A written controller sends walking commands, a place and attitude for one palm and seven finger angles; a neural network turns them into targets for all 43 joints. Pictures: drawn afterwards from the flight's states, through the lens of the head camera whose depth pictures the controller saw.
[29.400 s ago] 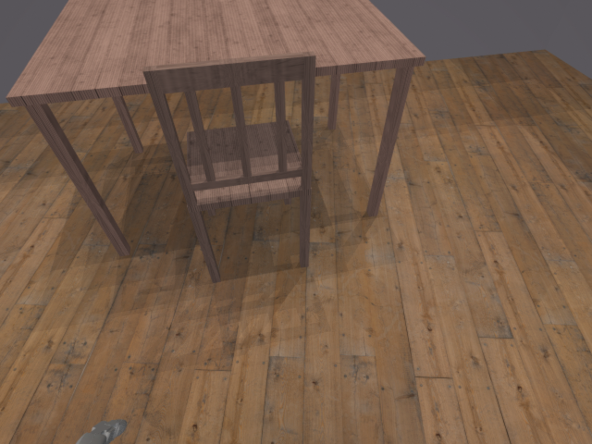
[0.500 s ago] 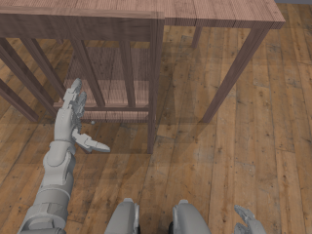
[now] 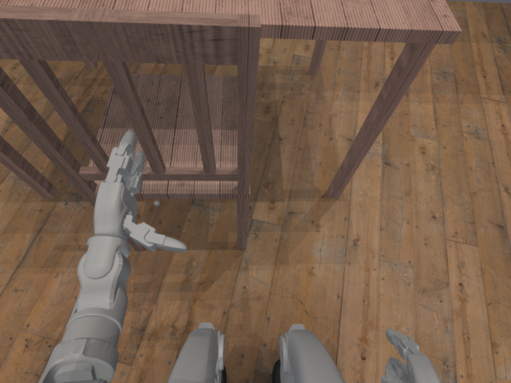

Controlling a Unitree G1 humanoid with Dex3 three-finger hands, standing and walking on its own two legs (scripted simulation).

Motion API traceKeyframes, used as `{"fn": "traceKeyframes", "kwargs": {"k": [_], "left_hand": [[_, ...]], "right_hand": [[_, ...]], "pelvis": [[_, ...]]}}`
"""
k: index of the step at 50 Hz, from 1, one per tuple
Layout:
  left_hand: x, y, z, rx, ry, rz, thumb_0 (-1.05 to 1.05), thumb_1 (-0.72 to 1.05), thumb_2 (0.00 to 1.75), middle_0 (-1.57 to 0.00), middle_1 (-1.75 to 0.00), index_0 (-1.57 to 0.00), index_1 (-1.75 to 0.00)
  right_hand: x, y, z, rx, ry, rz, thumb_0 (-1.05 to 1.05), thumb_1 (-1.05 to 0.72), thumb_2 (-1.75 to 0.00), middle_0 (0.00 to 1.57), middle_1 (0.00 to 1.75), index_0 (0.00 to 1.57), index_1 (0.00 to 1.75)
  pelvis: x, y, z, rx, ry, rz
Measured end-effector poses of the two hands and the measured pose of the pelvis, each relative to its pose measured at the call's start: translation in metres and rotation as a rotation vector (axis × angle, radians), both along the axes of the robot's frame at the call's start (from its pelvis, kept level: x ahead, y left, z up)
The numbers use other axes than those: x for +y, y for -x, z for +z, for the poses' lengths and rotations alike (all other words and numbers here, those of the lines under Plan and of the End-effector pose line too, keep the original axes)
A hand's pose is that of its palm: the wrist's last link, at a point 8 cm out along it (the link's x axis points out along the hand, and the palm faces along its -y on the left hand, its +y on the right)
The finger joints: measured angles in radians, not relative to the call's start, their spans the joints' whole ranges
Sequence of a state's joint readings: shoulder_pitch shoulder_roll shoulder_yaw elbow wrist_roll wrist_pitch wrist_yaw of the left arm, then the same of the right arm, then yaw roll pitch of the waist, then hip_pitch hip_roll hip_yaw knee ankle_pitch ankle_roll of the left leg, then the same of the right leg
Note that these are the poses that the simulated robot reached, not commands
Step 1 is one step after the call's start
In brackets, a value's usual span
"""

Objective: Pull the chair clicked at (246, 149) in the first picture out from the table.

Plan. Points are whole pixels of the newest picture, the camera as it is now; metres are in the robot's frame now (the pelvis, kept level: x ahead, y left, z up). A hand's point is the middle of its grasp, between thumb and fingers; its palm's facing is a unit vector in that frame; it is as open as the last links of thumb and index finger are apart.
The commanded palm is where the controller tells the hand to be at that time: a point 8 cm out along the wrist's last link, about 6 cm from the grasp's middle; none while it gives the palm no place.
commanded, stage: push the fingers through the gap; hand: left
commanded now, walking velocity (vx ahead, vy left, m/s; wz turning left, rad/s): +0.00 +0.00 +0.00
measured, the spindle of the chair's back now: (141, 126) +0.53 +0.20 +0.02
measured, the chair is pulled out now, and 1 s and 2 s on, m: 0.00 0.00 0.00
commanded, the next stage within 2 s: hook a spindle and tug to test in 1.44 s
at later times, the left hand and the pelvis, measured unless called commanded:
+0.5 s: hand (148, 164) +0.44 +0.18 +0.03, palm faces +0.02 -1.00 -0.05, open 16.9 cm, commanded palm +0.41 +0.22 +0.02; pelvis +0.00 +0.00 -0.01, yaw -1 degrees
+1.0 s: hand (153, 147) +0.48 +0.18 +0.02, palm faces +0.04 -1.00 -0.02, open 16.9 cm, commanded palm +0.46 +0.22 +0.02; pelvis +0.00 +0.01 -0.01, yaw -1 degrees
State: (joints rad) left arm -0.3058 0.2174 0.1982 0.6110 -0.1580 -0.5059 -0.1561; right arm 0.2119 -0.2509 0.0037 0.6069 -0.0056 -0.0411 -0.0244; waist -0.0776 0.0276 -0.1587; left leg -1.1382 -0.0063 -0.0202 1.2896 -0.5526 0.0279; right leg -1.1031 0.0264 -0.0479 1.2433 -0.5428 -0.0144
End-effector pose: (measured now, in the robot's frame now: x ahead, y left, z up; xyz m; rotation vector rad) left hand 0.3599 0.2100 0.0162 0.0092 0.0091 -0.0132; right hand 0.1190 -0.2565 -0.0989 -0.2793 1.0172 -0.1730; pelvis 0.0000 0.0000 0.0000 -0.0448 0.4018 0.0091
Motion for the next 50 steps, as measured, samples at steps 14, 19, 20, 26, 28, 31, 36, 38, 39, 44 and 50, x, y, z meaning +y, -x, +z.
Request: {"fn": "traceKeyframes", "kwargs": {"k": [14,19,20,26,28,31,36,38,39,44,50], "left_hand": [[0.017,-0.027,0.003,0.058,-0.023,0.034,-0.01,-0.5,0.3,-0.06,-0.08,-0.06,-0.08],[0.018,-0.04,0.006,-0.007,-0.009,0.056,-0.01,-0.5,0.3,-0.06,-0.08,-0.06,-0.08],[0.018,-0.044,0.008,-0.021,-0.013,0.057,-0.01,-0.5,0.3,-0.06,-0.08,-0.06,-0.08],[0.019,-0.064,0.011,-0.018,-0.036,0.03,-0.01,-0.5,0.3,-0.06,-0.08,-0.06,-0.08],[0.018,-0.066,0.008,0.01,-0.03,0.024,-0.01,-0.5,0.3,-0.06,-0.08,-0.06,-0.08],[0.016,-0.068,0.004,0.041,-0.018,0.027,-0.01,-0.5,0.3,-0.06,-0.08,-0.06,-0.08],[0.018,-0.076,0.004,0.009,-0.011,0.063,-0.01,-0.5,0.3,-0.06,-0.08,-0.06,-0.08],[0.019,-0.082,0.009,-0.021,-0.019,0.069,-0.01,-0.5,0.3,-0.06,-0.08,-0.06,-0.08],[0.019,-0.084,0.011,-0.033,-0.024,0.068,-0.01,-0.5,0.3,-0.06,-0.08,-0.06,-0.08],[0.019,-0.096,0.012,-0.011,-0.033,0.043,-0.01,-0.5,0.3,-0.06,-0.08,-0.06,-0.08],[0.019,-0.101,0.004,0.03,-0.007,0.053,-0.01,-0.5,0.3,-0.06,-0.08,-0.06,-0.08]], "right_hand": [[0.001,0.029,-0.012,0.089,-0.041,-0.036,0.01,-0.9,-0.9,0.2,0.3,0.2,0.3],[-0.004,0.041,-0.011,0.118,-0.008,-0.045,0.01,-0.9,-0.9,0.2,0.3,0.2,0.3],[-0.005,0.043,-0.011,0.124,-0.003,-0.047,0.01,-0.9,-0.9,0.2,0.3,0.2,0.3],[-0.008,0.055,-0.013,0.164,0.005,-0.072,0.0,-0.9,-0.9,0.2,0.3,0.2,0.3],[-0.007,0.059,-0.013,0.177,-0.001,-0.082,0.0,-0.9,-0.9,0.2,0.3,0.2,0.3],[-0.005,0.063,-0.012,0.193,-0.006,-0.088,0.0,-0.9,-0.9,0.2,0.3,0.2,0.3],[-0.001,0.067,-0.011,0.215,-0.002,-0.086,0.0,-0.9,-0.9,0.2,0.3,0.2,0.3],[0.0,0.069,-0.012,0.224,-0.001,-0.086,0.0,-0.9,-0.9,0.2,0.3,0.2,0.3],[0.001,0.07,-0.012,0.229,-0.001,-0.086,0.0,-0.9,-0.9,0.2,0.3,0.2,0.3],[0.003,0.075,-0.014,0.258,-0.012,-0.095,0.0,-0.9,-0.9,0.2,0.3,0.2,0.3],[0.005,0.081,-0.012,0.284,-0.011,-0.108,0.0,-0.9,-0.9,0.2,0.3,0.2,0.3]], "pelvis": [[-0.003,0.002,-0.001,0.013,-0.005,-0.008],[-0.004,0.002,-0.003,0.022,-0.001,-0.007],[-0.003,0.003,-0.004,0.024,0.001,-0.007],[0.0,0.002,-0.006,0.037,0.006,-0.01],[0.001,0.001,-0.005,0.039,0.006,-0.013],[0.003,0.0,-0.003,0.041,0.005,-0.015],[0.005,-0.001,-0.004,0.048,0.006,-0.016],[0.005,-0.001,-0.005,0.051,0.008,-0.016],[0.005,-0.001,-0.005,0.052,0.009,-0.015],[0.007,-0.002,-0.006,0.058,0.014,-0.014],[0.008,-0.003,-0.005,0.064,0.015,-0.019]]}}
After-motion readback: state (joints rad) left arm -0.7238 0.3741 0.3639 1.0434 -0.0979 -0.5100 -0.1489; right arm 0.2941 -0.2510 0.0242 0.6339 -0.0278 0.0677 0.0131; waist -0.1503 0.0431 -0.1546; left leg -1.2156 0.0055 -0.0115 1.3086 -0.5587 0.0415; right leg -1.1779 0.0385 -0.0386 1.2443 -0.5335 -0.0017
